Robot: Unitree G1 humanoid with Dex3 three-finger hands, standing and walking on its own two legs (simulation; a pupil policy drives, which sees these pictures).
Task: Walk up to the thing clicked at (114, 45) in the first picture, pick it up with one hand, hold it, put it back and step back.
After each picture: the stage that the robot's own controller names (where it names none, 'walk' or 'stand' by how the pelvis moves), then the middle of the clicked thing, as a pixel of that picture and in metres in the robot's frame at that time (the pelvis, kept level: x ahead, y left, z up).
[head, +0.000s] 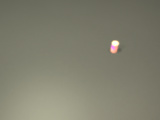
stand; (114, 46) +1.26 -0.33 -0.72
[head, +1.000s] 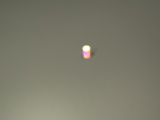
walk; (86, 52) +1.16 +0.07 -0.69
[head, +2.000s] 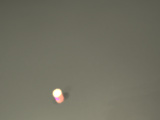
walk; (58, 96) +0.68 +0.32 -0.71
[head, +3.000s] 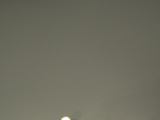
walk; out of the picture +0.43 +0.20 -0.71
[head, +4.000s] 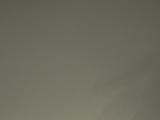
stand; out of the picture +0.34 +0.19 -0.72
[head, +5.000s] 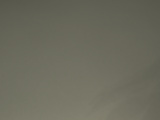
stand; out of the picture +0.32 +0.18 -0.72
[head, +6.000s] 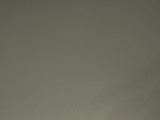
stand; out of the picture +0.34 +0.18 -0.73
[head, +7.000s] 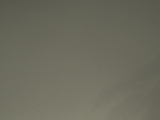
stand; out of the picture +0.33 +0.19 -0.73
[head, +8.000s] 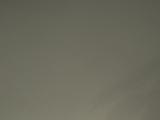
stand; out of the picture +0.32 +0.20 -0.73
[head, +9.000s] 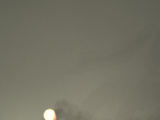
go down; (50, 116) +0.34 +0.19 -0.64
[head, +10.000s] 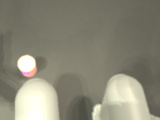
go down; (28, 66) +0.41 +0.21 -0.29
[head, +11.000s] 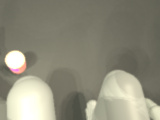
close in; (16, 63) +0.41 +0.22 -0.28
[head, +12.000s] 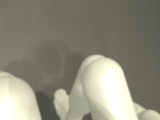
close in; out of the picture +0.40 +0.25 -0.22
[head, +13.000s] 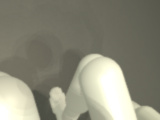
close; out of the picture +0.40 +0.26 -0.22
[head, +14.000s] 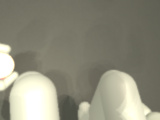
lift; out of the picture +0.34 +0.25 -0.12
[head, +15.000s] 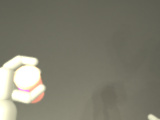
lift; (30, 85) +0.32 +0.17 +0.04
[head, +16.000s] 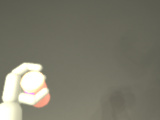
hold; (36, 90) +0.32 +0.17 +0.01
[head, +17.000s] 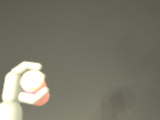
hold; (36, 88) +0.32 +0.17 +0.02
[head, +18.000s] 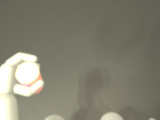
crouch; (30, 79) +0.35 +0.18 -0.04
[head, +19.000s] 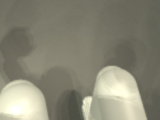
lower; out of the picture +0.44 +0.25 -0.13
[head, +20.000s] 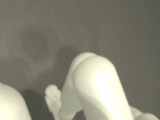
lower; out of the picture +0.43 +0.27 -0.23
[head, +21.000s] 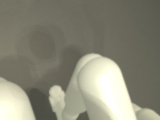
lower; out of the picture +0.41 +0.27 -0.23
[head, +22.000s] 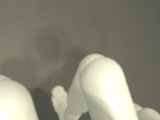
lower; out of the picture +0.41 +0.27 -0.22
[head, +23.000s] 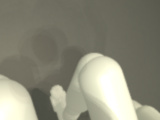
lower; out of the picture +0.41 +0.26 -0.22
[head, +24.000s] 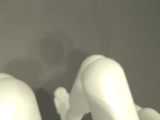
open; out of the picture +0.40 +0.25 -0.23
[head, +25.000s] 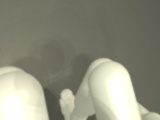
stand; out of the picture +0.39 +0.24 -0.23
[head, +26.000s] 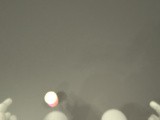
stand; (52, 99) +0.37 +0.18 -0.54
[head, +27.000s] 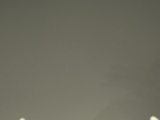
stand; out of the picture +0.34 +0.17 -0.66
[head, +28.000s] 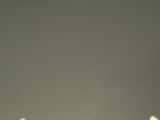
stand; out of the picture +0.34 +0.17 -0.67
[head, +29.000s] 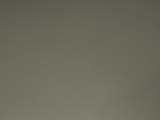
stand; out of the picture +0.36 +0.15 -0.72
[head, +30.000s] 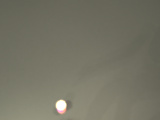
walk; (61, 107) +0.41 +0.11 -0.71
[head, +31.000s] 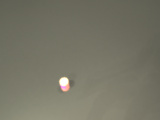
walk; (64, 84) +0.63 +0.19 -0.70
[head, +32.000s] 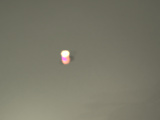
stand; (65, 57) +0.97 +0.18 -0.69
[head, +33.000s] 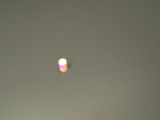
stand; (63, 65) +0.97 +0.20 -0.72
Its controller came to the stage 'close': yes
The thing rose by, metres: 0.71
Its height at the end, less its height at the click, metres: +0.00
